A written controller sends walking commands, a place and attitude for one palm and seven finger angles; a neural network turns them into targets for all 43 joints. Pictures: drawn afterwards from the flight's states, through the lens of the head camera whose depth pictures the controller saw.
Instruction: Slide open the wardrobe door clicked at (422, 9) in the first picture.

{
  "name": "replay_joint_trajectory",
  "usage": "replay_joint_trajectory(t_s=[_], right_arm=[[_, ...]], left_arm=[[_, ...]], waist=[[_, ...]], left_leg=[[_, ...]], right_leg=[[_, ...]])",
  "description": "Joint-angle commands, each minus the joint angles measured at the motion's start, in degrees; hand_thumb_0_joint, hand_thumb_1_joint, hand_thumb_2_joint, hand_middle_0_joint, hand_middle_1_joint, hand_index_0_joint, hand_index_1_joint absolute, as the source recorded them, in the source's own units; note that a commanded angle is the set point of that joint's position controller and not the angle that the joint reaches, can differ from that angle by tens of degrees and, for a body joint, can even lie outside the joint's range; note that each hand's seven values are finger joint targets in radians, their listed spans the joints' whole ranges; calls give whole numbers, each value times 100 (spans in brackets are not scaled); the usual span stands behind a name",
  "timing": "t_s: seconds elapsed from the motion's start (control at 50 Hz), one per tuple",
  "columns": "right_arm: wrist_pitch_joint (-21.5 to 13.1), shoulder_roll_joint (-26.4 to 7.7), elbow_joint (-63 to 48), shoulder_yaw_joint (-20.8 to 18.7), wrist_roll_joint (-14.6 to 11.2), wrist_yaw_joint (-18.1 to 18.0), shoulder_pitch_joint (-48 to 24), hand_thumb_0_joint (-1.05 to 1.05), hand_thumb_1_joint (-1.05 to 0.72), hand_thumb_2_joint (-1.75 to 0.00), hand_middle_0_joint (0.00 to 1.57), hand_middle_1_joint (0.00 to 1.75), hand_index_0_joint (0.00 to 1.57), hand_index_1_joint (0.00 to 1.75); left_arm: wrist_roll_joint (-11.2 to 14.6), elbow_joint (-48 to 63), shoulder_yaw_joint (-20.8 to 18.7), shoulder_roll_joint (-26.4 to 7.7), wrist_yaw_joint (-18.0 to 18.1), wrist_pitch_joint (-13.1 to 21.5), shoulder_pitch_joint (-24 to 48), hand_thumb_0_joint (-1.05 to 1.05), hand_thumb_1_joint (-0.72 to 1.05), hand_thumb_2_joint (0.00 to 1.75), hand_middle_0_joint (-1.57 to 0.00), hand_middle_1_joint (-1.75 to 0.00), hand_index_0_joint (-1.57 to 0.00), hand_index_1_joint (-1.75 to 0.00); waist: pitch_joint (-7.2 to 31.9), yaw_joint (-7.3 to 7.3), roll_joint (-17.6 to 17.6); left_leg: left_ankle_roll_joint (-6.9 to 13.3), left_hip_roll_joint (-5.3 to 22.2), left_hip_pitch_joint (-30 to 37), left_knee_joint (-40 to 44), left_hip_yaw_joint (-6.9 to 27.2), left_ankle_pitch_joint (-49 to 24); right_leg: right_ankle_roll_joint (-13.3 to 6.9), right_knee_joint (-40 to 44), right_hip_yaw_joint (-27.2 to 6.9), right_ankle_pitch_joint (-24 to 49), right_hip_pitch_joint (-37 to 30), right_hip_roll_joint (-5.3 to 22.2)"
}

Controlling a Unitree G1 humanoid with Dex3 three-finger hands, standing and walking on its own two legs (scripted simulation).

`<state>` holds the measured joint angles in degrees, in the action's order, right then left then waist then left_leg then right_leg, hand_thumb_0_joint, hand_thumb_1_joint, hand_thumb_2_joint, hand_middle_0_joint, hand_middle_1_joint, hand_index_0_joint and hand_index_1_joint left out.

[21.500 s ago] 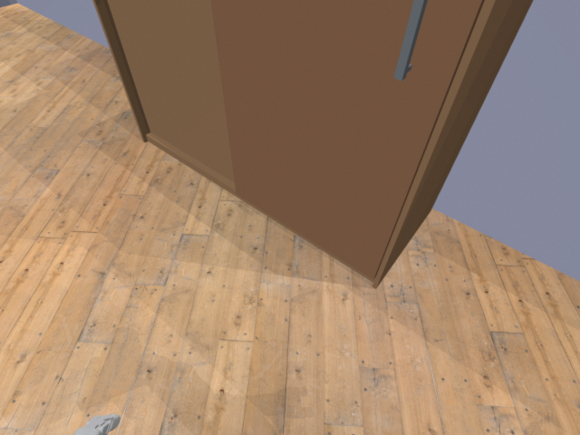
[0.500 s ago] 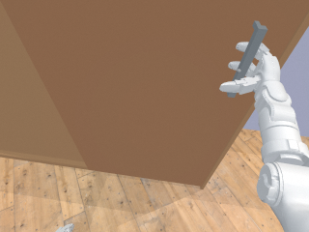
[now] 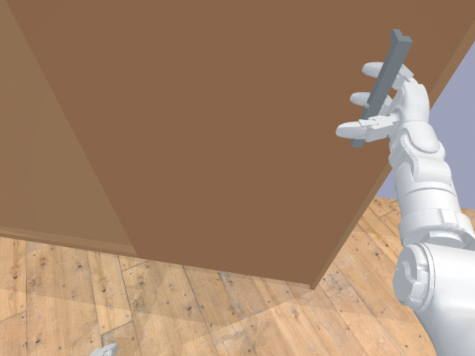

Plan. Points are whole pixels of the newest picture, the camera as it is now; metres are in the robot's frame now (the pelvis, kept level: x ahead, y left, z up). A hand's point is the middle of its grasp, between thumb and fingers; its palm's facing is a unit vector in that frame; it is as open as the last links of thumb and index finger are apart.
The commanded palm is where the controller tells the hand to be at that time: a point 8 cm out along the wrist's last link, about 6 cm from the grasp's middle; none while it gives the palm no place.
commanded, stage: slide the fingers in behind the handle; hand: right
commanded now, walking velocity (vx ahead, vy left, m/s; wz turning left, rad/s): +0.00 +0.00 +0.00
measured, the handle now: (374, 93) +0.52 -0.16 +0.20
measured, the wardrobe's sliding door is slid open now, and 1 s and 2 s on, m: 0.00 0.00 0.00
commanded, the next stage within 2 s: grip the handle and tug to test in 0.02 s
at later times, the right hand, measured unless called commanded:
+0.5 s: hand (369, 107) +0.47 -0.14 +0.21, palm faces +0.03 +1.00 +0.02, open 10.5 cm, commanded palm +0.45 -0.19 +0.21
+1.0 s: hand (366, 105) +0.47 -0.14 +0.21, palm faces +0.04 +1.00 +0.02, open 5.3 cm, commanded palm +0.45 -0.19 +0.21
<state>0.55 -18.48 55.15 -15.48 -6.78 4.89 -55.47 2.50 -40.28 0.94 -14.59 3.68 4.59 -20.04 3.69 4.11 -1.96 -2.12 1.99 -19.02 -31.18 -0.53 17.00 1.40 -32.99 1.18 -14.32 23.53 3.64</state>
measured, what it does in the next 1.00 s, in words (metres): stands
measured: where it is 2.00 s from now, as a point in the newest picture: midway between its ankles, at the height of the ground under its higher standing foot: outside the picture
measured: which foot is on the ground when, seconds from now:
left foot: down 0.00-1.00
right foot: down 0.00-1.00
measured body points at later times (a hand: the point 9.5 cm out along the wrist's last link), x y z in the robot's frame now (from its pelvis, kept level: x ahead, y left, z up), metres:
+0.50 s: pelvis +0.00 +0.00 +0.00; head +0.02 +0.01 +0.45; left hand +0.08 +0.26 -0.11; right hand +0.46 -0.20 +0.21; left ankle -0.01 +0.15 -0.73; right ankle +0.02 -0.14 -0.73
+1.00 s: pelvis +0.01 +0.00 +0.00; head +0.02 +0.01 +0.45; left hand +0.09 +0.26 -0.12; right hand +0.47 -0.19 +0.21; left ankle -0.01 +0.15 -0.73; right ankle +0.02 -0.14 -0.73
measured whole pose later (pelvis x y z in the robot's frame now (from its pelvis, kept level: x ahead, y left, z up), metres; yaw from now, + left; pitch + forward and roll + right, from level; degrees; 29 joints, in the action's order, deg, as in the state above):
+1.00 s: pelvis +0.01 +0.00 +0.00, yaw +0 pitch +4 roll +1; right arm 3.6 -17.4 49.2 -14.9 -7.5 4.1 -51.9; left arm 2.7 -39.9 0.8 -14.5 4.0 3.2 -18.9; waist 3.9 3.3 -2.3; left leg -1.9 1.9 -16.9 -30.0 -0.6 17.3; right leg 1.6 -31.8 1.1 -14.7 21.4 3.7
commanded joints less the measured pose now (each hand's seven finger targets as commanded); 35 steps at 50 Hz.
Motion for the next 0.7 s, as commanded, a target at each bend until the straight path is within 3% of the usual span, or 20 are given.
replay_joint_trajectory(t_s=[0.0, 0.06, 0.08, 0.1, 0.12, 0.14, 0.18, 0.22, 0.24, 0.28, 0.32, 0.34, 0.36, 0.42, 0.5, 0.56, 0.6, 0.64, 0.66, 0.68], right_arm=[[-444, -1329, -1415, -208, -44, -31, -3027, 0, 50, -30, 30, 120, 30, 120], [-403, -1105, -1484, 5, -30, -16, -3106, 0, 50, -30, 30, 120, 30, 120], [-392, -1149, -1362, -45, -35, -40, -3079, 0, 50, -30, 30, 120, 30, 120], [-404, -1280, -1564, -144, -29, -49, -3140, 0, 50, -30, 30, 120, 30, 120], [-375, -1269, -1547, -189, -42, -54, -3015, 0, 45, -32, 30, 121, 30, 121], [-366, -1198, -1594, -93, -43, -50, -3103, 0, 41, -34, 31, 121, 31, 121], [-355, -1192, -1561, -140, -76, -47, -2827, 0, 31, -38, 32, 123, 32, 123], [-341, -1327, -1663, -218, -75, -38, -2884, 0, 22, -42, 33, 124, 33, 124], [-340, -1205, -1739, -120, -59, -27, -2967, 0, 17, -44, 33, 125, 33, 125], [-324, -1328, -1707, -248, -60, -26, -2633, 0, 8, -48, 35, 126, 35, 126], [-288, -1143, -1789, -42, -74, 17, -2871, 0, -1, -52, 35, 127, 35, 127], [-279, -1138, -1805, -62, -86, 20, -2894, 0, -6, -54, 36, 128, 36, 128], [-239, -1135, -1773, -86, -108, 28, -2784, 0, -11, -56, 36, 129, 36, 129], [-213, -1106, -1719, -17, -128, 24, -3045, 0, -25, -62, 38, 131, 38, 131], [-264, -1125, -1817, -95, -135, 8, -2820, 0, -43, -70, 40, 133, 40, 133], [-189, -1066, -1649, -70, -128, 29, -2740, 0, -57, -76, 42, 135, 42, 135], [-190, -1296, -1641, -230, -98, 1, -2669, 0, -67, -80, 43, 137, 43, 137], [-191, -1192, -1635, -106, -71, 1, -2825, 0, -76, -84, 44, 138, 44, 138], [-235, -1093, -1834, 7, -71, 4, -3008, 0, -81, -86, 44, 139, 44, 139], [-270, -1156, -1851, -74, -78, -24, -2919, 0, -85, -88, 44, 139, 44, 139]], left_arm=[[5, 619, -285, -821, 51, 251, -56, 0, 90, 90, -20, -30, -20, -30], [21, 624, -279, -793, 57, 250, -33, 0, 90, 90, -20, -30, -20, -30], [5, 590, -297, -811, 63, 248, -94, 0, 90, 90, -20, -30, -20, -30], [9, 606, -307, -821, 57, 255, -69, 0, 90, 90, -20, -30, -20, -30], [9, 626, -301, -809, 57, 254, -51, 0, 90, 90, -20, -30, -20, -30], [14, 607, -295, -796, 56, 252, -40, 0, 90, 90, -20, -30, -20, -30], [1, 621, -311, -815, 49, 258, -63, 0, 90, 90, -20, -30, -20, -30], [12, 632, -292, -816, 54, 234, -16, 0, 90, 90, -20, -30, -20, -30], [11, 654, -298, -797, 48, 246, 1, 0, 90, 90, -20, -30, -20, -30], [4, 667, -312, -823, 51, 235, -9, 0, 90, 90, -20, -30, -20, -30], [30, 668, -289, -788, 62, 221, 53, 0, 90, 90, -20, -30, -20, -30], [30, 650, -303, -791, 63, 224, 34, 0, 90, 90, -20, -30, -20, -30], [36, 667, -306, -797, 72, 224, 54, 0, 90, 90, -20, -30, -20, -30], [30, 611, -285, -799, 90, 219, 40, 0, 90, 90, -20, -30, -20, -30], [14, 635, -302, -794, 78, 228, 36, 0, 90, 90, -20, -30, -20, -30], [13, 627, -291, -785, 72, 196, 50, 0, 90, 90, -20, -30, -20, -30], [7, 652, -286, -810, 74, 164, 50, 0, 90, 90, -20, -30, -20, -30], [18, 656, -276, -787, 82, 141, 82, 0, 90, 90, -20, -30, -20, -30], [18, 676, -283, -778, 74, 153, 89, 0, 90, 90, -20, -30, -20, -30], [5, 686, -297, -786, 76, 160, 68, 0, 90, 90, -20, -30, -20, -30]], waist=[[1779, 1, 231], [1694, 58, 98], [1666, 90, 354], [1830, 36, 141], [1906, -21, 61], [1861, 39, -9], [1843, -5, 354], [1812, -31, 184], [1862, -2, 80], [1872, -61, 295], [1720, 11, 65], [1719, 22, 193], [1772, -15, 149], [1635, 71, 104], [1980, -4, 178], [1776, -29, 151], [1836, -63, 265], [1642, -7, 241], [1750, 33, 97], [1833, 9, 261]], left_leg=[[254, -327, 166, 397, -216, -1478], [258, -339, 47, 411, -228, -1431], [245, -341, 84, 427, -244, -1439], [250, -339, 105, 398, -223, -1507], [268, -343, 135, 385, -218, -1555], [261, -339, 102, 407, -224, -1545], [253, -351, 227, 423, -247, -1583], [256, -338, 269, 407, -225, -1658], [258, -340, 221, 412, -218, -1635], [260, -347, 341, 420, -229, -1692], [255, -335, 235, 441, -213, -1690], [254, -348, 204, 448, -232, -1680], [257, -352, 194, 444, -225, -1626], [245, -337, 95, 493, -216, -1547], [257, -336, 268, 406, -230, -1847], [261, -338, 228, 410, -238, -1832], [253, -323, 344, 411, -227, -1856], [251, -322, 255, 430, -231, -1777], [252, -322, 222, 434, -223, -1766], [259, -330, 290, 423, -231, -1790]], right_leg=[[-307, 306, 12, 988, -1272, -269], [-296, 307, 14, 965, -1334, -270], [-316, 284, -2, 986, -1314, -256], [-300, 297, 1, 1059, -1385, -258], [-296, 284, 5, 1124, -1431, -269], [-287, 293, 16, 1108, -1462, -263], [-312, 286, 12, 1128, -1381, -257], [-303, 320, 39, 1136, -1328, -271], [-302, 315, 41, 1128, -1414, -276], [-324, 285, 55, 1196, -1376, -266], [-314, 320, 69, 1140, -1374, -278], [-315, 316, 44, 1149, -1426, -272], [-314, 313, 51, 1111, -1437, -273], [-318, 325, 25, 1044, -1419, -275], [-317, 263, 23, 1362, -1568, -276], [-304, 288, 40, 1308, -1458, -283], [-322, 298, 42, 1311, -1371, -293], [-318, 307, 46, 1217, -1330, -290], [-311, 303, 45, 1224, -1448, -292], [-331, 265, 18, 1305, -1491, -277]])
